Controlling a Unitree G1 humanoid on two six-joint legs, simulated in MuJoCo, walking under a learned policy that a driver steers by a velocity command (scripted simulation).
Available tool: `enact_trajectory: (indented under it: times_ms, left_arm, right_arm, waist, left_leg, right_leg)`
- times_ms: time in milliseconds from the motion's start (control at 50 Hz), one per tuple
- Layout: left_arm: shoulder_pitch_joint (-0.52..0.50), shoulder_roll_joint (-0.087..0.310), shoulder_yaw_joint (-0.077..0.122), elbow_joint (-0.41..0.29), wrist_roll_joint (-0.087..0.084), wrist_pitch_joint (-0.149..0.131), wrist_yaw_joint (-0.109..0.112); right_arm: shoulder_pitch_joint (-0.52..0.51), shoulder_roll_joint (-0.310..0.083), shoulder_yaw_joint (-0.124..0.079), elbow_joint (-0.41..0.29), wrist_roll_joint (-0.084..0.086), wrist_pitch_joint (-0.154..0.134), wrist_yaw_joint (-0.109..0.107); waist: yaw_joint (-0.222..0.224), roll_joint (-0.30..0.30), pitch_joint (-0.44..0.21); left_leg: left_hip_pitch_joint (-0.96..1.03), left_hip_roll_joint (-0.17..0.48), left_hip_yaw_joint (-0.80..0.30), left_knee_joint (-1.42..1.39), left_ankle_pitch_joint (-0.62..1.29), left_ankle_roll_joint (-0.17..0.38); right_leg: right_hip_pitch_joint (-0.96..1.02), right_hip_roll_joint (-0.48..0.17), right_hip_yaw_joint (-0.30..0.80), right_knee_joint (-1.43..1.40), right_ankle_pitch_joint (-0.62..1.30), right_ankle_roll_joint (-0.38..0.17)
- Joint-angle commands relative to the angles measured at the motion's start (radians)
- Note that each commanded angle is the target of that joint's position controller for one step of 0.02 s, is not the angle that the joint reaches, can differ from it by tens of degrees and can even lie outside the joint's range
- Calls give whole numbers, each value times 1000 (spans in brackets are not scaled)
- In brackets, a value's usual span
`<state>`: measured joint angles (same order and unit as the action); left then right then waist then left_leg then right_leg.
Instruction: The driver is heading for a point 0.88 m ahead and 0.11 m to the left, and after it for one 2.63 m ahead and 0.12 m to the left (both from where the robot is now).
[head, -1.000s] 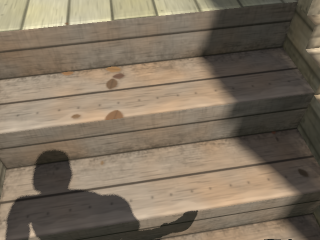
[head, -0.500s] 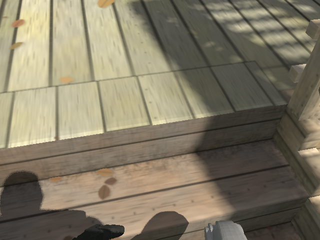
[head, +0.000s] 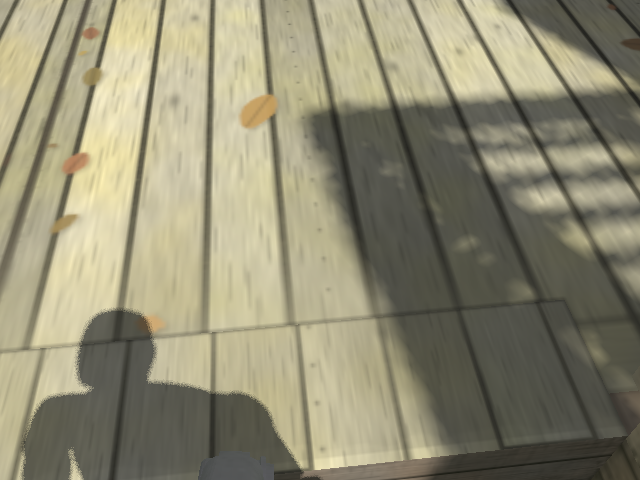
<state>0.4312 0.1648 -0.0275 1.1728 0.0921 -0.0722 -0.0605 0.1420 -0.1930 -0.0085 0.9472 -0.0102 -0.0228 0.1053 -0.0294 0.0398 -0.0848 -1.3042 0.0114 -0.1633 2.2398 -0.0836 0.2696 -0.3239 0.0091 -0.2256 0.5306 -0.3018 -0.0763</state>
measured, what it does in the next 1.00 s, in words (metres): climbs, turning left: left foot 0.18 m higher, then right foot 0.18 m higher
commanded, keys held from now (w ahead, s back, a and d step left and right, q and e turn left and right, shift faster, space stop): w+q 0.38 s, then w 0.62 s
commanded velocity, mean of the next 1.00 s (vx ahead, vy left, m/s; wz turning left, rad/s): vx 0.50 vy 0.00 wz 0.33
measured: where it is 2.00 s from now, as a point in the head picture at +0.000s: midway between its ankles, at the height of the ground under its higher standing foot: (279, 232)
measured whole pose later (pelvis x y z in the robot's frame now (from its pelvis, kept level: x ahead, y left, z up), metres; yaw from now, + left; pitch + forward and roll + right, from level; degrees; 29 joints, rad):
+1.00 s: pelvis +0.52 -0.05 +0.35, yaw +19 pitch +5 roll -1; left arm 0.43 0.17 -0.04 1.12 0.09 -0.09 -0.02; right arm 0.09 -0.27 -0.01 0.93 -0.07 -0.11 0.08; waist 0.03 0.03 -0.12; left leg -1.11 -0.02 -0.16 1.58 0.07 0.12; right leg -0.32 0.08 -0.09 0.64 -0.40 -0.09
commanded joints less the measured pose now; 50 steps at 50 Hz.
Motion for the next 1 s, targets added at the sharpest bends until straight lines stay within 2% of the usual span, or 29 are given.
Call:
enact_trajectory:
  times_ms: [20, 80, 100, 120, 160, 200, 220, 240, 260, 280, 300, 380, 420, 460, 520, 540, 560, 600, 640, 660, 680, 700, 720, 740, 760, 800, 860, 900, 1000]
  left_arm:
    - [-180, -41, -21, -95, 51, -46, -6]
    - [4, 15, -28, -80, 58, -34, -28]
    - [6, 55, -24, -71, 43, -17, -44]
    - [-91, 107, -15, -101, 27, -25, -61]
    - [-9, 275, 14, -69, -15, -51, -53]
    - [-53, 308, 37, -76, -64, -51, -54]
    - [-22, 329, 54, -81, -59, -45, -64]
    - [43, 270, 48, -95, 30, -45, -69]
    - [38, 218, 54, -106, 47, -37, -74]
    - [-18, 103, 55, -135, 28, -6, -104]
    - [-87, 103, 55, -124, -30, 20, -114]
    - [-323, -5, -6, -301, -4, 8, -34]
    - [-323, 7, -16, -331, -17, 22, -8]
    - [-432, 33, -29, -384, -43, 16, 11]
    - [-556, 46, -51, -478, -55, 6, 38]
    - [-667, 74, -48, -542, -62, 20, 31]
    - [-664, 83, -46, -546, -52, 52, 25]
    - [-582, 78, -33, -515, -33, 92, -8]
    - [-609, 121, -23, -522, -21, 107, -25]
    - [-516, 120, -21, -492, -39, 79, -23]
    - [-334, 146, -3, -426, -31, 47, -23]
    - [-190, 198, 5, -368, -28, 40, -12]
    - [24, 294, 40, -318, -2, 49, 7]
    - [75, 290, 31, -279, -9, 16, 14]
    - [-39, 268, 33, -260, -25, -8, 13]
    - [-212, 136, 21, -220, -28, -14, 19]
    - [-313, -8, -19, -166, -17, -25, 35]
    - [-330, 64, -1, -181, -28, -31, 39]
    - [-34, 88, 5, -117, 9, -49, 50]
  right_arm:
    - [-92, 79, 46, -93, 18, 1, -9]
    - [-333, -49, 33, -209, 28, 24, -35]
    - [-384, -32, 43, -236, 19, 43, -33]
    - [-333, -21, 38, -236, 6, 54, -19]
    - [-299, -10, 42, -242, 5, 62, 8]
    - [-142, -6, 47, -207, -14, 54, 12]
    - [-88, -26, 40, -193, -11, 47, -3]
    - [61, -88, 17, -132, 3, 44, -33]
    - [227, -98, -2, -71, 4, 52, -57]
    - [368, -163, -16, -13, -38, 73, -64]
    - [422, -195, -49, 53, -47, 65, -60]
    - [153, 32, 0, 122, -16, -33, -54]
    - [217, 79, 36, 181, -59, -48, -42]
    - [262, 45, 31, 171, -92, -67, -45]
    - [331, -36, 32, 191, -130, -83, -41]
    - [410, -69, 22, 203, -128, -84, -39]
    - [241, -107, 25, 108, -116, -85, -17]
    - [210, -133, 40, 53, -9, -119, -10]
    - [347, -203, 9, 72, 8, -129, -10]
    - [362, -230, -5, 74, -23, -135, -5]
    - [363, -207, -21, 93, -38, -131, -9]
    - [439, -87, -7, 88, -43, -130, 5]
    - [354, -34, 0, 60, -62, -110, 12]
    - [254, -58, -25, 44, -51, -102, 10]
    - [225, -74, -30, 59, -42, -97, 10]
    - [180, -36, -1, 17, -50, -92, -6]
    - [131, -69, 13, 11, -48, -53, -35]
    - [48, -111, 1, -9, -39, -75, -27]
    - [-133, -92, -3, -81, -60, -105, -22]
  waist:
    - [-85, -100, 100]
    - [28, -133, 42]
    - [33, -171, 28]
    - [-58, -188, 41]
    - [-106, -195, -35]
    - [-137, -229, -61]
    - [-121, -265, -102]
    - [-103, -166, -257]
    - [-161, -100, -364]
    - [-187, 180, -258]
    - [-200, 153, -162]
    - [1, -28, -27]
    - [56, -45, -4]
    - [22, 52, 16]
    - [21, -109, 14]
    - [-17, -11, 4]
    - [68, -16, -4]
    - [99, 71, 37]
    - [63, 161, -18]
    - [78, 212, -90]
    - [112, 157, -199]
    - [105, -135, -294]
    - [216, -415, -296]
    - [228, -488, -136]
    - [151, -354, -4]
    - [14, -47, 34]
    - [-91, 12, 24]
    - [-73, -14, 38]
    - [41, -67, 12]
  left_leg:
    - [-142, 30, 113, 58, -78, 83]
    - [-95, 89, 214, -330, -31, 19]
    - [6, 98, 250, -421, -109, 22]
    - [297, 73, 328, -532, -110, 21]
    - [401, -19, 371, -724, -126, -29]
    - [311, -102, 390, -1099, -257, -74]
    - [400, -159, 415, -1192, -247, -94]
    - [745, -139, 217, -1097, 42, -34]
    - [1028, -103, -12, -1271, 1, 34]
    - [1129, 67, -446, -1661, -25, 171]
    - [1096, 83, -613, -1793, -191, 130]
    - [1009, 65, -308, -1737, -174, 33]
    - [962, 91, -240, -1784, -138, 3]
    - [864, 83, -185, -1876, -180, -8]
    - [830, 88, -170, -1926, -346, -81]
    - [761, 67, -147, -1964, -328, -82]
    - [446, 87, -91, -2134, -340, -66]
    - [361, 154, -110, -2212, -207, -3]
    - [950, 216, -55, -2081, 441, -6]
    - [1186, 240, -30, -1941, 940, -31]
    - [1257, 182, 57, -1690, 1112, -96]
    - [819, 36, 30, -1427, 809, -133]
    - [432, -113, -113, -1034, 56, -172]
    - [241, -165, -246, -537, 78, -152]
    - [140, -166, -224, -352, 143, -134]
    - [137, -116, -170, -286, 196, -107]
    - [194, -33, -139, -456, 244, -103]
    - [228, -27, -56, -548, 141, -132]
    - [84, -21, 37, -716, 158, -164]
  right_leg:
    - [-113, -178, 104, -350, -131, -96]
    - [18, -252, 68, -479, 38, -86]
    - [7, -258, 36, -535, 163, -101]
    - [-145, -245, -25, -553, 661, -103]
    - [111, -327, -10, -406, 1665, -119]
    - [535, -345, -6, -213, 1871, -126]
    - [577, -340, 3, -116, 2068, -165]
    - [358, -307, 30, 119, 2035, -144]
    - [96, -249, 88, 338, 1722, -124]
    - [-289, 24, 116, 877, 440, -41]
    - [-525, 75, 375, 1406, 385, -75]
    - [-946, 25, 418, 1603, 101, -124]
    - [-1034, -22, 340, 1638, 14, -138]
    - [-1035, -17, 305, 1758, -197, -144]
    - [-1025, -86, 278, 1433, -48, -137]
    - [-946, -105, 262, 1337, -24, -139]
    - [-533, -106, 171, 1161, -39, -100]
    - [-264, -43, 90, 1132, -111, 12]
    - [-495, 13, 47, 826, -314, -28]
    - [-495, 33, 95, 744, -284, -72]
    - [-363, 4, 224, 639, -24, -138]
    - [45, -108, 685, 355, -73, -287]
    - [251, -225, 1206, -40, -423, -331]
    - [128, -224, 1279, -109, -756, -234]
    - [16, -201, 1134, -57, -728, -174]
    - [-101, -206, 900, -12, -368, -128]
    - [-220, -152, 640, -73, -226, -22]
    - [-210, -124, 515, -128, -130, -37]
    - [134, -133, 404, -162, 256, -66]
